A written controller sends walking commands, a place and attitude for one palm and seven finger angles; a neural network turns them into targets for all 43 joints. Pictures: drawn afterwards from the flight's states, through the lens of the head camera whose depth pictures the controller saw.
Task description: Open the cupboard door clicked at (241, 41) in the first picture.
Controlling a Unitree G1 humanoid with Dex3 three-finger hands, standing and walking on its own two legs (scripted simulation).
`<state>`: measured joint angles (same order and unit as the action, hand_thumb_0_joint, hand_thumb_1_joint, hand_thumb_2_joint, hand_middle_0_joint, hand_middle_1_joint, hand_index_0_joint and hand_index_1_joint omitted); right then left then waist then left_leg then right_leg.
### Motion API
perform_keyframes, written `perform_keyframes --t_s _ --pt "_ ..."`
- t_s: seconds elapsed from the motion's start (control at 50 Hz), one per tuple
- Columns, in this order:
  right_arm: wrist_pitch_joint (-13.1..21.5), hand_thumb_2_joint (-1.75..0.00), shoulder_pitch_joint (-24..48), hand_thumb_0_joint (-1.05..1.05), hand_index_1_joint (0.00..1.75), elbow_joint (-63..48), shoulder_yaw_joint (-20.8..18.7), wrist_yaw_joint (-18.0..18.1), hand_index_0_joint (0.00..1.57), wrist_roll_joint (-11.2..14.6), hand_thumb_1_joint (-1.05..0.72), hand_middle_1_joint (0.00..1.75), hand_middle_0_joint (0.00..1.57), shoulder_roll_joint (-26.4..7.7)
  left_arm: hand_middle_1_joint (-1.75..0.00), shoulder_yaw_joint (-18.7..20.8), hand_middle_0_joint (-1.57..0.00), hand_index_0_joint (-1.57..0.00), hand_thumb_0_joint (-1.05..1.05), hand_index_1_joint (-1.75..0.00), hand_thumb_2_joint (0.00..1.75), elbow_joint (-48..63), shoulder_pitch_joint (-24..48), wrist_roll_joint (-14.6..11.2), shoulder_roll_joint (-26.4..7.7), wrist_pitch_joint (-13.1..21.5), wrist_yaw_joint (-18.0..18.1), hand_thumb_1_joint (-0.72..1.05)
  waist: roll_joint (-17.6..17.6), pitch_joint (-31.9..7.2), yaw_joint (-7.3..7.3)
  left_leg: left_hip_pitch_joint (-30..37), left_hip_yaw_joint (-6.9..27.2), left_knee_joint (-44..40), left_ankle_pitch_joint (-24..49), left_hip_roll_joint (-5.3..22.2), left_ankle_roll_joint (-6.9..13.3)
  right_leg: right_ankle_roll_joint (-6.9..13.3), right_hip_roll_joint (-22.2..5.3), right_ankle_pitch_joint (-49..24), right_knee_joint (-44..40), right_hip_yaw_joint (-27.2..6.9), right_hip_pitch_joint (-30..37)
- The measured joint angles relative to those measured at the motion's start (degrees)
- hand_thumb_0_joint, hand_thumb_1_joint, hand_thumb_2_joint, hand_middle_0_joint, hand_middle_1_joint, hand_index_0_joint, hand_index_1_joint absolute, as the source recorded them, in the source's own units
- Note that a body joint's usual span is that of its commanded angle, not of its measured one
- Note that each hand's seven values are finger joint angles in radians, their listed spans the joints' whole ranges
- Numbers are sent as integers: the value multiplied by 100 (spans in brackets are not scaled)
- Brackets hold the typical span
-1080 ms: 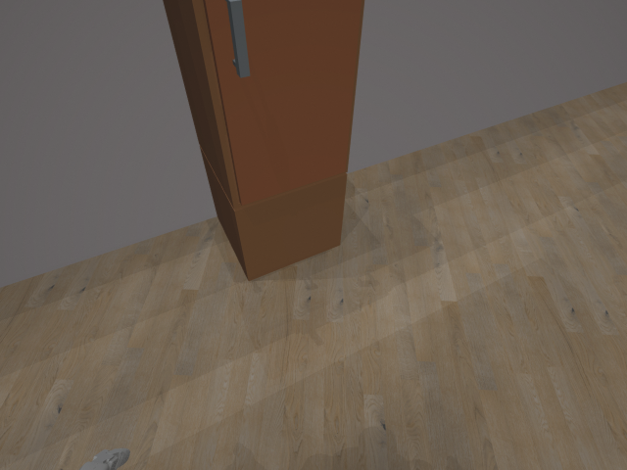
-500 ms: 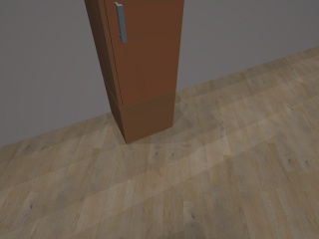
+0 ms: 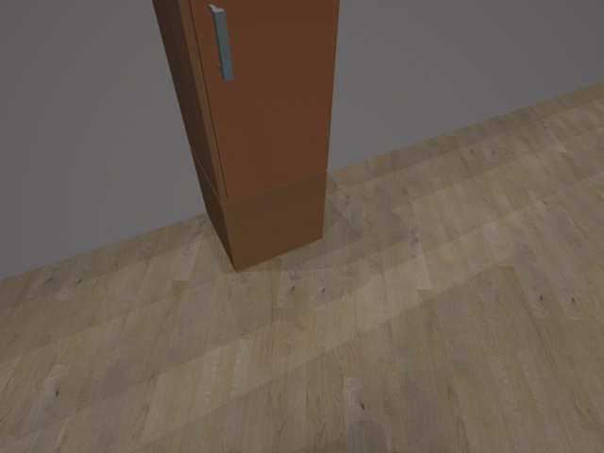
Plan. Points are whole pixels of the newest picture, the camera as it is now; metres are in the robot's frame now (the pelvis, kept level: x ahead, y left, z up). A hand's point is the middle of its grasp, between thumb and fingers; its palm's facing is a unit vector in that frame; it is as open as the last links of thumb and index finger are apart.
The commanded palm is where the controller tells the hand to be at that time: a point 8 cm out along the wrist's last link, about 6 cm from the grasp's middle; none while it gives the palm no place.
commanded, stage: look at it before walking up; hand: left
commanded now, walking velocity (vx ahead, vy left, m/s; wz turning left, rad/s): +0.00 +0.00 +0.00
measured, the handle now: (220, 43) +0.92 +0.24 +0.15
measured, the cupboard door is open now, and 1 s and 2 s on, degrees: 0 0 0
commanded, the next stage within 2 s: walk to a spot facing it in 0.46 s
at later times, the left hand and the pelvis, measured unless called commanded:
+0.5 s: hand out of the picture +0.08 +0.25 -0.15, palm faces -0.03 -0.94 -0.34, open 7.4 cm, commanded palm none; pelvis +0.01 +0.00 +0.00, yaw +0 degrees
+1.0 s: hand out of the picture +0.06 +0.18 -0.19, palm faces -0.16 -0.95 -0.27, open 7.4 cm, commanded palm none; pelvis -0.01 -0.02 -0.03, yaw -11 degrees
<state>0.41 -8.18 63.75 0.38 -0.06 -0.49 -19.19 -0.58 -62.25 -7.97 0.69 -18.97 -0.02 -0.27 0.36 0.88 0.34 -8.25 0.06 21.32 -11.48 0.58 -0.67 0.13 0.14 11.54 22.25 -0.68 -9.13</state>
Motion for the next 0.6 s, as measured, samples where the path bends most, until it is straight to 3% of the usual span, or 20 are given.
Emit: perform_keyframes --t_s 0.6 --pt "19 -90 147 0 30 -26 14 16 20 13 -90 30 21 -22 -30 6 -20 -20 1 -29 90 -30 8 3 -39 12 9 91 -2 27 -41 113 -9 -120 -14 -4 6 -10 -5 10 -120 -9 110"
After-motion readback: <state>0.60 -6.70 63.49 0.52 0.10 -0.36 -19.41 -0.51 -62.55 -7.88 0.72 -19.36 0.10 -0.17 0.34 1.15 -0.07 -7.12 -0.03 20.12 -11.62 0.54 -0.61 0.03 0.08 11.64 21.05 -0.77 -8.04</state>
